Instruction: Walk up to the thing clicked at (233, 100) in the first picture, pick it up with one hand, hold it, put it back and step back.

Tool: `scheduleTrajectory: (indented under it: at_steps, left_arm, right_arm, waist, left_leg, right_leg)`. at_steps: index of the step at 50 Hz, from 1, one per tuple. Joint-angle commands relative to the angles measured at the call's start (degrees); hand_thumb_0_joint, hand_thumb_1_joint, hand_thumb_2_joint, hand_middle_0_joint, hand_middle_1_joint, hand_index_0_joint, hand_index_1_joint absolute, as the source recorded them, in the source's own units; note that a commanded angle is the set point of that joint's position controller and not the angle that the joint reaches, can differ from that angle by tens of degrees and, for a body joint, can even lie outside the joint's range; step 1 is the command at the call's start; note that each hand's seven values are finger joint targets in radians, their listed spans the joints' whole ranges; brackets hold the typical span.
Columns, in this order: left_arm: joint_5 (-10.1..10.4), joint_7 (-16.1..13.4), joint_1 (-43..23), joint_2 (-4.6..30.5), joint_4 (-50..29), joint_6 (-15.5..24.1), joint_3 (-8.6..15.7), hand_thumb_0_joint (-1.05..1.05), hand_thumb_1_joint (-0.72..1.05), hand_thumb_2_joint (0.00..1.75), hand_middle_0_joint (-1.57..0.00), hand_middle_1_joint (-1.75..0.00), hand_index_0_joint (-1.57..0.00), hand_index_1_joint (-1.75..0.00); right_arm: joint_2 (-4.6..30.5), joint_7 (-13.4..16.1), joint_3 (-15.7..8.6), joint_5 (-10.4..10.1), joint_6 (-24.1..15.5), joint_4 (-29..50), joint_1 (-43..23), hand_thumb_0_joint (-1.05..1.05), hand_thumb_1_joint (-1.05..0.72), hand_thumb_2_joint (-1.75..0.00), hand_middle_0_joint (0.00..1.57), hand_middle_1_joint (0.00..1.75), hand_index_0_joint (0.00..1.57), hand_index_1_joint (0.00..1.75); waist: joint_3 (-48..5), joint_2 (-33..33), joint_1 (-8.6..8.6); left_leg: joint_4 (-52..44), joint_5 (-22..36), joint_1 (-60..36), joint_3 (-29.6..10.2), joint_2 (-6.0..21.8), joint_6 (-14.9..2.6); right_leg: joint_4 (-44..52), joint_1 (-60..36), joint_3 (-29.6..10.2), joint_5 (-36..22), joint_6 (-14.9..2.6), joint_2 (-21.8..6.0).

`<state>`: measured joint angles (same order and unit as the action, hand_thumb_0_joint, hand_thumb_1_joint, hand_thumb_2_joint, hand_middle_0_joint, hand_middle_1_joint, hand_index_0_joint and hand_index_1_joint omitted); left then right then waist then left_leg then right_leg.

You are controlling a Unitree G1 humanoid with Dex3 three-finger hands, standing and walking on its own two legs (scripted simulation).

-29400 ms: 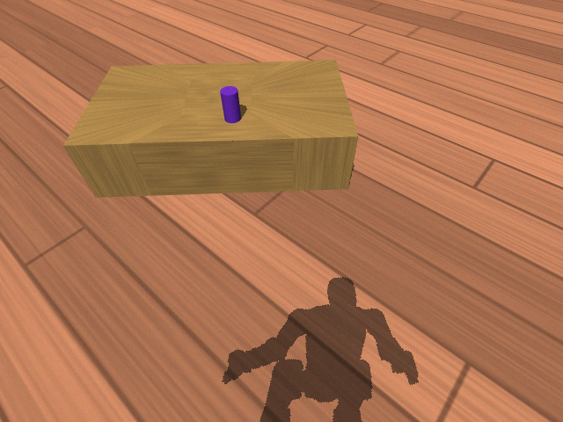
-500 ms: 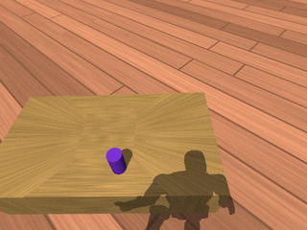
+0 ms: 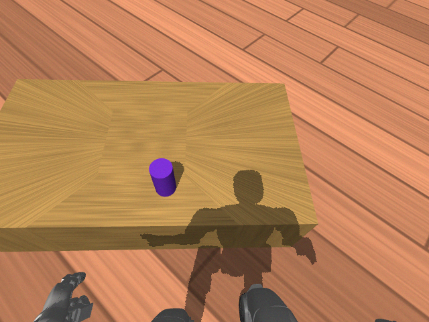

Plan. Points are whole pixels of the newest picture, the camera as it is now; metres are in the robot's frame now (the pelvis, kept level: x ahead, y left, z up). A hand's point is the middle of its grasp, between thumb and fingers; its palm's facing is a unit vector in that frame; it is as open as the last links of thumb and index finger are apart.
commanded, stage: step back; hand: left
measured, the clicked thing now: (163, 178) +0.55 +0.18 -0.35
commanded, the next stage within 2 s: none
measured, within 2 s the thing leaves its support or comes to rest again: neither
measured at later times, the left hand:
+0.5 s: hand out of the picture +0.02 +0.25 -0.13, palm faces -0.08 -0.92 -0.39, open 7.4 cm
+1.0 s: hand out of the picture -0.11 +0.27 -0.15, palm faces -0.07 -0.93 -0.37, open 7.4 cm
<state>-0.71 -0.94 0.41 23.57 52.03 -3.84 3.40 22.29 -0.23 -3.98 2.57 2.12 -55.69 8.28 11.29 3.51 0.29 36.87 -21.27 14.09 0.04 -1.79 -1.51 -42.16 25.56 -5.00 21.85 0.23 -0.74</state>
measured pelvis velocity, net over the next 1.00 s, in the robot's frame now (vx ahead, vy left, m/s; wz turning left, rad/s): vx -0.23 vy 0.00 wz -0.07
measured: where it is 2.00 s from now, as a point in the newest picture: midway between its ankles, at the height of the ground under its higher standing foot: outside the picture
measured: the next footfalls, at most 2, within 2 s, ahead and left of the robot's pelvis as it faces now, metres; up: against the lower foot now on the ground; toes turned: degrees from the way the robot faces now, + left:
right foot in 0.38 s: -0.06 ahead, -0.12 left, +0.00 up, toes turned -1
left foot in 0.72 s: -0.12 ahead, +0.12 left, +0.00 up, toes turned -3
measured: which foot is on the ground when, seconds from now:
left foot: down 0.00-0.40, up 0.42-0.70, down 0.72-1.00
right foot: up 0.00-0.36, down 0.38-0.72, up 0.74-1.00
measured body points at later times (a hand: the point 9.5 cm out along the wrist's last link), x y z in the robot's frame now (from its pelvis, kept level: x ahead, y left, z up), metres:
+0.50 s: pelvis -0.09 +0.00 +0.01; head -0.04 -0.02 +0.45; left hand +0.03 +0.30 -0.10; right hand +0.00 -0.32 -0.12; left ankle -0.08 +0.12 -0.67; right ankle -0.10 -0.11 -0.72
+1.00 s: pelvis -0.23 +0.00 +0.01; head -0.16 +0.02 +0.45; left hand -0.11 +0.31 -0.12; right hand -0.13 -0.32 -0.09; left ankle -0.16 +0.12 -0.72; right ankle -0.28 -0.15 -0.66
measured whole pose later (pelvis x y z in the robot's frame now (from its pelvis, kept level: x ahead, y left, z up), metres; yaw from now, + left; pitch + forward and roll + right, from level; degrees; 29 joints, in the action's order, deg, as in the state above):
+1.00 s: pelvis -0.23 +0.00 +0.01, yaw -4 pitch -2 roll -1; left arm -0.9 0.1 9.6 23.3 46.2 -4.8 5.1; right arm 21.5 1.0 -2.7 2.1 0.8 -46.6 8.2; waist 10.7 1.7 -0.8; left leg 34.6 -13.3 19.2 0.3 2.5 -0.6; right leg -60.0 21.3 -8.0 29.5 1.7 4.0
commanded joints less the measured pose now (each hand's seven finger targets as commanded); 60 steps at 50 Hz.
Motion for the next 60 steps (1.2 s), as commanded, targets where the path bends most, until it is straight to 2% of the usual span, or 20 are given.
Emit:
scheduleTrajectory:
  at_steps: [1, 3, 12, 18, 19, 20, 21, 25, 31, 34, 35, 37, 38, 41, 47, 53, 54, 55, 56, 60]
  left_arm:
    - [-0.31, -1.54, 1.75, 9.9, -4.19, 0.29, 2.87, 0.0, 0.9, 0.9, -0.2, -0.3, -0.2, -0.3]
    - [0.46, -1.31, 6.68, 9.37, -3.38, 0.52, 2.99, 0.0, 0.9, 0.9, -0.2, -0.3, -0.2, -0.3]
    - [-0.28, -0.5, 5.3, 7.91, -7.92, 1.44, 3.19, 0.0, 0.9, 0.9, -0.2, -0.3, -0.2, -0.3]
    - [-1.21, 0.03, 14.35, 7.82, -4.71, 2.54, 3.78, 0.0, 0.9, 0.9, -0.2, -0.3, -0.2, -0.3]
    - [-1.85, 0.02, 13.49, 10.82, -5.3, 2.91, 4.66, 0.0, 0.9, 0.9, -0.2, -0.3, -0.2, -0.3]
    - [-0.97, 0.31, 10.71, 15.02, -6.6, 2.73, 5.63, 0.0, 0.9, 0.9, -0.2, -0.3, -0.2, -0.3]
    - [-1.33, 0.32, 8.13, 17.32, -8.43, 2.89, 5.9, 0.0, 0.9, 0.9, -0.2, -0.3, -0.2, -0.3]
    - [-0.86, -0.41, 2.72, 11.06, -11.31, 2.86, 4.35, 0.0, 0.9, 0.9, -0.2, -0.3, -0.2, -0.3]
    - [-1.26, -0.73, 8.49, 10.3, -12.47, 2.05, 4.28, 0.0, 0.9, 0.9, -0.2, -0.3, -0.2, -0.3]
    - [-0.42, 0.01, 6.72, 11.59, -13.26, 1.1, 4.02, 0.0, 0.9, 0.9, -0.2, -0.3, -0.2, -0.3]
    - [-0.41, 0.27, 6.87, 10.07, -13.6, 0.77, 3.43, 0.0, 0.9, 0.9, -0.2, -0.3, -0.2, -0.3]
    - [-0.28, -0.4, 2.46, 9.64, -14.75, 0.85, 4.09, 0.0, 0.9, 0.9, -0.2, -0.3, -0.2, -0.3]
    - [-1.0, -0.82, 1.64, 10.29, -13.76, 0.65, 4.62, 0.0, 0.9, 0.9, -0.2, -0.3, -0.2, -0.3]
    - [0.24, -0.57, 8.65, 9.46, -10.85, 0.67, 4.69, 0.0, 0.9, 0.9, -0.2, -0.3, -0.2, -0.3]
    - [-0.64, 0.2, 8.63, 8.76, -11.51, 0.91, 4.56, 0.0, 0.9, 0.9, -0.2, -0.3, -0.2, -0.3]
    - [-0.9, 0.79, 17.55, 7.64, -6.15, 2.24, 4.36, 0.0, 0.9, 0.9, -0.2, -0.3, -0.2, -0.3]
    - [-1.61, 0.68, 18.02, 9.95, -5.8, 2.64, 5.02, 0.0, 0.9, 0.9, -0.2, -0.3, -0.2, -0.3]
    - [-2.28, 0.88, 17.04, 15.66, -6.99, 2.86, 6.61, 0.0, 0.9, 0.9, -0.2, -0.3, -0.2, -0.3]
    - [-2.01, 0.78, 11.84, 21.37, -9.32, 2.48, 7.35, 0.0, 0.9, 0.9, -0.2, -0.3, -0.2, -0.3]
    - [-1.59, -0.33, 1.35, 12.68, -11.63, 2.8, 5.06, 0.0, 0.9, 0.9, -0.2, -0.3, -0.2, -0.3]
  right_arm:
    - [17.09, 1.46, -3.6, -0.1, -2.23, 5.85, -2.43, 0.0, -0.9, -0.9, 0.2, 0.3, 0.2, 0.3]
    - [13.34, 2.09, -2.66, -0.21, -2.33, 7.12, -4.12, 0.0, -0.9, -0.9, 0.2, 0.3, 0.2, 0.3]
    - [14.27, 2.67, -3.37, -1.24, -1.85, 8.47, 4.28, 0.0, -0.9, -0.9, 0.2, 0.3, 0.2, 0.3]
    - [14.52, 1.77, -2.98, -2.02, -1.11, 10.71, -1.99, 0.0, -0.9, -0.9, 0.2, 0.3, 0.2, 0.3]
    - [12.73, 1.71, -2.29, -2.4, -1.11, 10.85, -1.55, 0.0, -0.9, -0.9, 0.2, 0.3, 0.2, 0.3]
    - [10.34, 1.73, -1.83, -2.85, -1.07, 11.59, -3.51, 0.0, -0.9, -0.9, 0.2, 0.3, 0.2, 0.3]
    - [10.65, 2.32, -2.18, -2.59, -0.58, 11.04, -4.46, 0.0, -0.9, -0.9, 0.2, 0.3, 0.2, 0.3]
    - [11.61, 2.3, -1.57, -2.86, -0.8, 8.58, 1.36, 0.0, -0.9, -0.9, 0.2, 0.3, 0.2, 0.3]
    - [10.26, 2.5, -1.0, -2.02, -1.87, 10.11, 2.34, 0.0, -0.9, -0.9, 0.2, 0.3, 0.2, 0.3]
    - [9.46, 2.03, -1.76, -1.22, -2.45, 8.35, 6.54, 0.0, -0.9, -0.9, 0.2, 0.3, 0.2, 0.3]
    - [11.13, 2.04, -2.52, -0.72, -2.67, 8.59, 5.9, 0.0, -0.9, -0.9, 0.2, 0.3, 0.2, 0.3]
    - [21.38, 1.31, -4.55, -0.44, -2.69, 10.38, 3.98, 0.0, -0.9, -0.9, 0.2, 0.3, 0.2, 0.3]
    - [20.44, 1.55, -4.65, -0.44, -2.96, 10.38, 2.57, 0.0, -0.9, -0.9, 0.2, 0.3, 0.2, 0.3]
    - [14.43, 2.27, -2.7, -0.59, -3.18, 11.43, -2.03, 0.0, -0.9, -0.9, 0.2, 0.3, 0.2, 0.3]
    - [14.7, 2.57, -3.47, -0.74, -2.7, 12.67, 1.64, 0.0, -0.9, -0.9, 0.2, 0.3, 0.2, 0.3]
    - [16.13, 1.83, -3.39, -1.15, -0.85, 13.88, -1.89, 0.0, -0.9, -0.9, 0.2, 0.3, 0.2, 0.3]
    - [13.94, 1.64, -2.58, -1.49, -0.5, 13.93, -1.45, 0.0, -0.9, -0.9, 0.2, 0.3, 0.2, 0.3]
    - [10.62, 1.53, -1.88, -1.93, -0.52, 15.14, -0.71, 0.0, -0.9, -0.9, 0.2, 0.3, 0.2, 0.3]
    - [10.81, 2.77, -2.39, -1.92, -0.31, 15.24, -3.64, 0.0, -0.9, -0.9, 0.2, 0.3, 0.2, 0.3]
    - [12.2, 2.38, -2.19, -2.87, -0.67, 11.05, 2.98, 0.0, -0.9, -0.9, 0.2, 0.3, 0.2, 0.3]
  waist:
    - [-11.73, -9.81, -0.18]
    - [-12.19, -10.68, -2.98]
    - [-14.61, -11.42, 2.64]
    - [-17.31, -8.88, -2.17]
    - [-17.04, -2.99, -1.51]
    - [-13.65, 7.93, -2.15]
    - [-10.6, 12.96, -3.41]
    - [-9.09, 4.22, -0.13]
    - [-15.27, 7.01, -2.99]
    - [-15.72, 5.06, -0.31]
    - [-15.1, 2.75, -0.42]
    - [-13.01, -17.15, 2.82]
    - [-11.34, -14.1, 2.6]
    - [-10.93, -8.93, -2.65]
    - [-12.91, -11.81, 0.78]
    - [-17.73, -14.21, -2.48]
    - [-16.72, -9.77, -2.72]
    - [-14.01, 5.34, -2.52]
    - [-11.15, 15.06, -4.85]
    - [-7.98, 5.12, 1.13]
  left_leg:
    - [-16.27, 38.13, -2.76, -20.09, 19.46, -10.33]
    - [-11.7, 42.28, -9.24, -12.35, 14.7, -8.44]
    - [-7.82, 44.11, -17.42, -12.89, 16.96, -11.25]
    - [-3.87, 27.46, -4.64, -10.91, 15.23, -6.87]
    - [-0.6, 20.43, 3.45, -9.3, 11.58, -3.69]
    - [8.62, 4.26, 9.2, -3.31, 0.39, 0.24]
    - [22.72, -15.41, 9.25, -2.94, -3.26, 1.52]
    - [31.72, -9.14, 10.17, -7.39, -4.92, 1.91]
    - [5.95, -8.65, 11.02, -3.1, -0.23, 2.4]
    - [-13.63, 10.12, -0.66, 1.62, -0.64, 1.35]
    - [-13.94, 14.36, -4.77, -3.88, 2.86, -0.11]
    - [-18.52, 28.63, 0.53, -29.42, 25.52, -13.66]
    - [-18.32, 28.31, 3.23, -30.37, 26.25, -15.66]
    - [-12.13, 37.94, -2.63, -14.38, 17.02, -10.63]
    - [-9.72, 35.55, -9.32, -12.87, 17.96, -13.05]
    - [-3.04, 22.2, -0.66, -9.3, 13.93, -7.45]
    - [-0.18, 13.43, 6.61, -8.86, 10.96, -4.68]
    - [9.99, -2.93, 19.27, -6.01, 0.49, -0.28]
    - [24.52, -15.82, 15.38, -5.97, -3.43, 1.56]
    - [33.38, -5.95, 11.96, -8.1, -4.48, 2.04]
  right_leg:
    - [-27.43, 2.99, -9.65, 11.03, -0.83, 8.03]
    - [-29.15, 6.76, -8.21, 5.01, -0.72, 7.46]
    - [-8.87, 1.17, -2.11, 7.09, 1.4, 4.04]
    - [16.5, -16.12, 2.41, -10.39, -2.04, 1.34]
    - [16.21, -20.44, -5.92, -17.26, -4.03, -3.74]
    - [19.78, -16.11, -17.42, -21.03, -11.93, -12.16]
    - [23.12, -8.84, -25.61, -25.41, -19.18, -21.25]
    - [17.44, -9.88, -9.7, -34.25, -13.57, -11.87]
    - [10.2, -26.68, -8.15, -41.13, -12.36, -11.76]
    - [5.46, -20.1, -5.28, -32.37, -8.37, -8.75]
    - [5.24, -12.94, -5.38, -22.79, -5.96, -6.76]
    - [-15.46, -1.1, 0.09, 15.33, -0.84, 5.91]
    - [-25.1, -1.27, -5.96, 15.49, -0.85, 6.44]
    - [-32.97, 3.73, -7.83, 8.2, -0.98, 6.92]
    - [-19.03, 2.11, -3.73, 8.56, 2.04, 4.36]
    - [17.73, -16.96, 5.78, -7.38, -1.02, 2.66]
    - [18.01, -20.29, 0.94, -8.48, -1.75, 0.35]
    - [20.94, -20.94, -17.83, -5.84, -6.61, -11.3]
    - [25.7, -4.6, -27.95, -7.82, -16.95, -22.94]
    - [17.17, -3.1, -7.71, -20.48, -11.57, -12.11]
